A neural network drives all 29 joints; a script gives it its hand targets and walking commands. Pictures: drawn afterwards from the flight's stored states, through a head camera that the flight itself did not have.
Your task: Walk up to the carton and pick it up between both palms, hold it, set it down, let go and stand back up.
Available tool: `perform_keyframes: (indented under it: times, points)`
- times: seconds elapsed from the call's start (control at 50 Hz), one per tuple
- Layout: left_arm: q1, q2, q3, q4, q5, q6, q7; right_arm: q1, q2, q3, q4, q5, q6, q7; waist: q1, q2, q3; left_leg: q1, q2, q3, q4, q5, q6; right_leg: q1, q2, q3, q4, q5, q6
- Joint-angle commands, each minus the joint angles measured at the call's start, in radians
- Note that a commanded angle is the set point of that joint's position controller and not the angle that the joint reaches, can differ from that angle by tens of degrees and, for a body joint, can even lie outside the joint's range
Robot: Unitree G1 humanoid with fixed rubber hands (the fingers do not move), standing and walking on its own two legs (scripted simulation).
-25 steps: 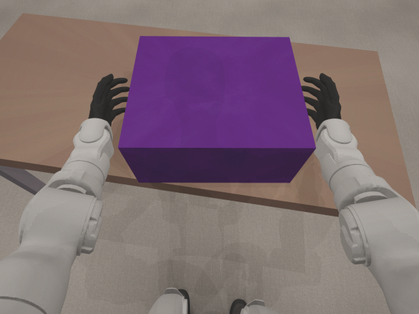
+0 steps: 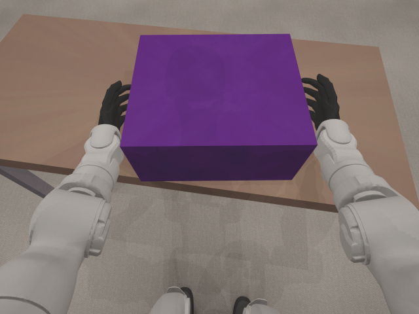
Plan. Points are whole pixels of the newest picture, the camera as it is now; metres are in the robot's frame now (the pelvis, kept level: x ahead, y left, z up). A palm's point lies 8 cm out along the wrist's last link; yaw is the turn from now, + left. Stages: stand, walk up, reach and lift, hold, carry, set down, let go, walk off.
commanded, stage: reach and lift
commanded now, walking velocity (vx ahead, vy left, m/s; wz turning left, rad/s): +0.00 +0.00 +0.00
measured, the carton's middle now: (215, 107) +0.51 +0.04 +0.03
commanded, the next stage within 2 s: none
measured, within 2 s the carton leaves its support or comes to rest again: neither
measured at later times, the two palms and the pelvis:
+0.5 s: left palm (111, 122) +0.44 +0.24 +0.05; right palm (325, 118) +0.47 -0.17 +0.06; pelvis +0.00 +0.00 +0.00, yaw +0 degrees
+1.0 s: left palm (109, 123) +0.44 +0.25 +0.05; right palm (324, 119) +0.47 -0.16 +0.06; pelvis +0.00 +0.01 +0.01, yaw +0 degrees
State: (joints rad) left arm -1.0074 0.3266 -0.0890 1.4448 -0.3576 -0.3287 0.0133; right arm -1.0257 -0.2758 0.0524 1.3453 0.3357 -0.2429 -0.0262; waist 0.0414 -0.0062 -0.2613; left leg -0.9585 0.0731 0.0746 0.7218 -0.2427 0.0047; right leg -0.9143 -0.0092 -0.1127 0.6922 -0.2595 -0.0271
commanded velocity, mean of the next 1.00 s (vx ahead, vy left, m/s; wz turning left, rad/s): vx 0.00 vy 0.00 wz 0.00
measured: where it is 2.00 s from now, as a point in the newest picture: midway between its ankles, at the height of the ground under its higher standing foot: outside the picture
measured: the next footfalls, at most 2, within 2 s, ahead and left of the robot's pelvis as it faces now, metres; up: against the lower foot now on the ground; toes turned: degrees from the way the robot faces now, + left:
none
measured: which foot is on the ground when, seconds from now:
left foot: down 0.00-1.00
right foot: down 0.00-1.00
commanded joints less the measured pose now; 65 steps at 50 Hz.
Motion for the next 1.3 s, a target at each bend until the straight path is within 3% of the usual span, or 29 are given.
perform_keyframes:
  times: [0.0,0.18,0.26,0.32,0.46,0.62,0.74,0.82,0.94,1.02,1.04,1.14,1.28]
  points:
    - [-0.485,0.133,0.006,-0.151,0.004,-0.062,-0.009,-0.441,-0.102,0.003,-0.185,0.007,-0.043,-0.004,0.012,0.017,-0.787,0.449,-0.058,-0.028,0.013,0.391,-0.041,0.353,0.032,0.069,-0.027,0.29,0.066]
    - [-0.509,0.115,-0.006,-0.161,0.002,-0.071,-0.008,-0.452,-0.095,-0.018,-0.186,-0.007,-0.052,0.003,0.005,0.041,-0.799,0.485,-0.05,-0.034,0.019,0.434,-0.055,0.325,0.036,0.061,-0.029,0.301,0.06]
    - [-0.497,0.115,0.013,-0.172,0.007,-0.077,-0.016,-0.451,-0.081,-0.011,-0.216,-0.013,-0.059,-0.007,0.013,0.011,-0.811,0.444,-0.056,-0.033,0.019,0.443,-0.047,0.388,0.03,0.074,-0.017,0.367,0.073]
    - [-0.497,0.107,0.028,-0.159,0.014,-0.083,-0.017,-0.459,-0.058,-0.007,-0.209,-0.016,-0.054,-0.009,0.017,-0.006,-0.776,0.417,-0.058,-0.03,0.004,0.406,-0.033,0.389,0.025,0.079,-0.02,0.339,0.077]
    - [-0.524,0.081,0.01,-0.159,0.018,-0.088,-0.016,-0.462,-0.046,-0.044,-0.22,-0.048,-0.049,0.006,0.004,0.028,-0.8,0.474,-0.048,-0.035,0.001,0.397,-0.041,0.324,0.024,0.064,-0.043,0.269,0.059]
    - [-0.514,0.069,0.034,-0.153,0.026,-0.104,-0.019,-0.466,-0.027,-0.047,-0.232,-0.069,-0.067,-0.004,0.008,-0.001,-0.8,0.449,-0.053,-0.039,-0.007,0.423,-0.038,0.389,0.02,0.071,-0.038,0.339,0.071]
    - [-0.501,0.047,0.048,-0.193,0.065,-0.12,-0.027,-0.439,0.0,-0.054,-0.245,-0.081,-0.083,0.006,0.009,0.036,-0.825,0.475,-0.052,-0.033,-0.008,0.469,-0.049,0.409,0.018,0.074,-0.042,0.394,0.069]
    - [-0.514,0.013,0.047,-0.205,0.064,-0.129,-0.028,-0.444,0.033,-0.057,-0.268,-0.1,-0.093,0.014,0.008,0.017,-0.829,0.463,-0.05,-0.032,-0.018,0.458,-0.045,0.429,0.017,0.072,-0.044,0.386,0.075]
    - [-0.582,-0.152,0.047,-0.224,0.131,-0.145,-0.078,-0.463,0.181,-0.109,-0.264,-0.212,-0.124,0.063,-0.013,0.048,-0.821,0.581,-0.044,-0.034,-0.035,0.507,-0.069,0.411,0.025,0.046,-0.088,0.392,0.062]
    - [-0.612,-0.51,0.03,-0.15,0.233,-0.217,-0.163,-0.467,0.553,-0.115,-0.226,-0.386,-0.193,0.157,-0.015,0.064,-0.74,0.604,-0.046,-0.029,-0.078,0.475,-0.056,0.429,0.012,0.034,-0.128,0.398,0.055]
    - [-0.598,-0.547,0.041,-0.113,0.26,-0.241,-0.176,-0.457,0.6,-0.115,-0.206,-0.414,-0.215,0.173,-0.001,0.07,-0.716,0.595,-0.047,-0.025,-0.088,0.475,-0.052,0.45,0.006,0.04,-0.133,0.422,0.058]
    - [-0.549,-0.585,0.076,-0.057,0.319,-0.315,-0.176,-0.409,0.633,-0.134,-0.124,-0.484,-0.3,0.192,-0.004,0.047,-0.643,0.556,-0.041,-0.029,-0.128,0.489,-0.047,0.504,0.003,0.044,-0.149,0.488,0.066]
    - [-0.565,-0.575,0.071,-0.058,0.324,-0.358,-0.167,-0.398,0.604,-0.175,-0.026,-0.555,-0.369,0.193,-0.024,0.007,-0.612,0.571,-0.037,-0.013,-0.176,0.432,-0.043,0.473,0.011,0.028,-0.197,0.411,0.07]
